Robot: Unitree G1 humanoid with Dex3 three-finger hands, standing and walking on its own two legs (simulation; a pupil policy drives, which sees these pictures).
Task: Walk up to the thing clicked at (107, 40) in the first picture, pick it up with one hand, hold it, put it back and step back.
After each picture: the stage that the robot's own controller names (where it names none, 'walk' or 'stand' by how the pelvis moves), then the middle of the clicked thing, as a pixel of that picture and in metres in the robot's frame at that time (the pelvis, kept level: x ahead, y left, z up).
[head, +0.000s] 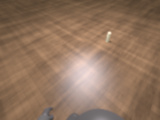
stand; (108, 37) +1.92 -0.40 -0.66
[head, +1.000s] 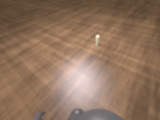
walk; (97, 40) +1.83 +0.00 -0.63
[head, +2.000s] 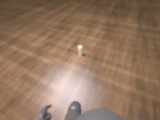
walk; (80, 51) +1.24 +0.28 -0.65
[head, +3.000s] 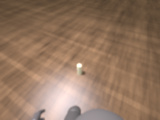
walk; (79, 69) +0.78 +0.20 -0.63
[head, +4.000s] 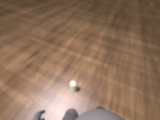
walk; (73, 87) +0.48 +0.19 -0.64
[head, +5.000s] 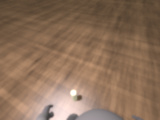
stand; (74, 96) +0.39 +0.21 -0.65
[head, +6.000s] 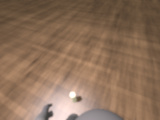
stand; (73, 97) +0.35 +0.21 -0.65
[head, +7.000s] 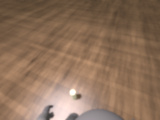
stand; (73, 95) +0.37 +0.21 -0.65
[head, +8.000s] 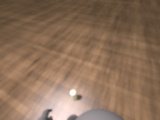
stand; (73, 95) +0.40 +0.21 -0.66
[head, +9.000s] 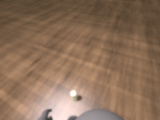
stand; (73, 96) +0.38 +0.21 -0.66
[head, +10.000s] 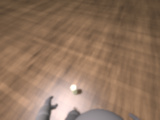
go down; (74, 90) +0.40 +0.20 -0.65
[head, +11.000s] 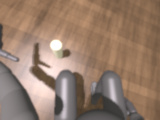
go down; (57, 51) +0.48 +0.23 -0.23
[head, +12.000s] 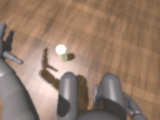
close in; (62, 54) +0.48 +0.22 -0.26
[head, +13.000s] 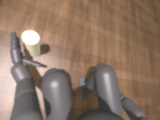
close in; (33, 46) +0.47 +0.27 -0.16
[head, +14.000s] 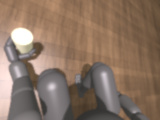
close; (24, 45) +0.45 +0.28 -0.16
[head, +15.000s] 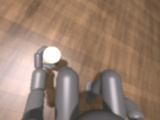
lift; (50, 58) +0.36 +0.26 -0.11
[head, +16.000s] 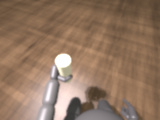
lift; (65, 71) +0.32 +0.17 +0.06
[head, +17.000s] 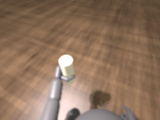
hold; (68, 72) +0.33 +0.16 +0.05
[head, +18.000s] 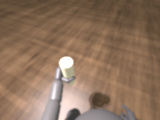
hold; (68, 73) +0.32 +0.16 +0.04
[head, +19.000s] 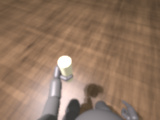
crouch; (67, 71) +0.34 +0.17 +0.00
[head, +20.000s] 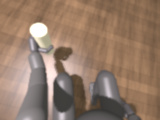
lower; (45, 42) +0.50 +0.24 -0.05
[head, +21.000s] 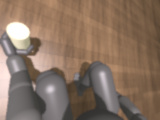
lower; (21, 42) +0.47 +0.27 -0.17
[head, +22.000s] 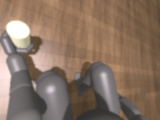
lower; (22, 41) +0.47 +0.28 -0.17
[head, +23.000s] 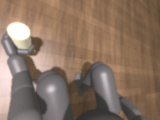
lower; (23, 42) +0.47 +0.28 -0.17
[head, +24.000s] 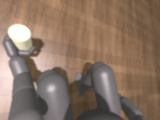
lower; (24, 43) +0.46 +0.28 -0.17
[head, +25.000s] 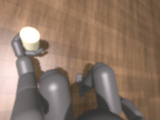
draw back; (31, 44) +0.46 +0.25 -0.17
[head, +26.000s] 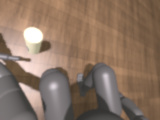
stand; (33, 44) +0.46 +0.26 -0.17
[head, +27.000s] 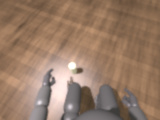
walk; (73, 69) +0.45 +0.18 -0.42
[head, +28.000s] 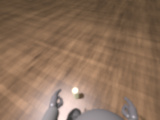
stand; (75, 93) +0.40 +0.17 -0.60
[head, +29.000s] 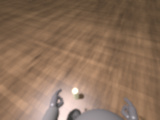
stand; (75, 94) +0.40 +0.17 -0.60
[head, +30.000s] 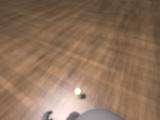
stand; (78, 94) +0.40 +0.16 -0.65
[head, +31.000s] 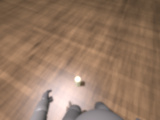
walk; (77, 82) +0.45 +0.12 -0.63
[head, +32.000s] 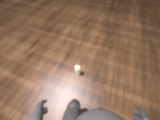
walk; (77, 71) +0.63 +0.18 -0.63
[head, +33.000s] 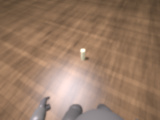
walk; (82, 55) +0.97 +0.18 -0.62
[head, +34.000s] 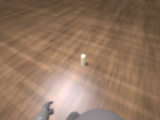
stand; (83, 60) +1.05 +0.15 -0.65
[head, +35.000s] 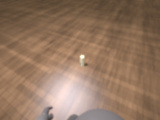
stand; (82, 61) +1.04 +0.17 -0.66
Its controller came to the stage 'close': yes
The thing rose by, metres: 0.69
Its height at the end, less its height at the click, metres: +0.00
